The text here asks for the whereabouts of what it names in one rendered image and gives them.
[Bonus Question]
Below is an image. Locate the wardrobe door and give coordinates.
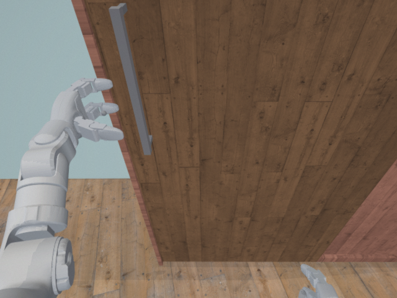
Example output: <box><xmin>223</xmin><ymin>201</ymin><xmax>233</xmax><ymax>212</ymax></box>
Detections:
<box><xmin>84</xmin><ymin>0</ymin><xmax>397</xmax><ymax>262</ymax></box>
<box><xmin>323</xmin><ymin>159</ymin><xmax>397</xmax><ymax>255</ymax></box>

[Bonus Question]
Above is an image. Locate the handle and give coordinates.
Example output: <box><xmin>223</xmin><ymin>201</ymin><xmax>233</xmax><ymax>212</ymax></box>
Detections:
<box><xmin>109</xmin><ymin>3</ymin><xmax>153</xmax><ymax>155</ymax></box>

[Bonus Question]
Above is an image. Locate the robot left upper arm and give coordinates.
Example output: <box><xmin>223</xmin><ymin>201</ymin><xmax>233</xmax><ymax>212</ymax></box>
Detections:
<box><xmin>0</xmin><ymin>236</ymin><xmax>75</xmax><ymax>298</ymax></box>

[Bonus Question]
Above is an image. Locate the left robot forearm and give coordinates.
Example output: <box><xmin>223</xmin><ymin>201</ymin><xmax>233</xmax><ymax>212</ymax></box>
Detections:
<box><xmin>0</xmin><ymin>120</ymin><xmax>79</xmax><ymax>259</ymax></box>

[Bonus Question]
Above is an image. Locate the left robot hand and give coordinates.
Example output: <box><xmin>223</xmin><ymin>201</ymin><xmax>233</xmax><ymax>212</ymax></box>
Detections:
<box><xmin>50</xmin><ymin>78</ymin><xmax>124</xmax><ymax>142</ymax></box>

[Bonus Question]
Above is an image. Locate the right robot hand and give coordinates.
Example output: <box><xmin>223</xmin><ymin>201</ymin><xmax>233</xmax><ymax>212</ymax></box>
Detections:
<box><xmin>298</xmin><ymin>264</ymin><xmax>338</xmax><ymax>298</ymax></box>

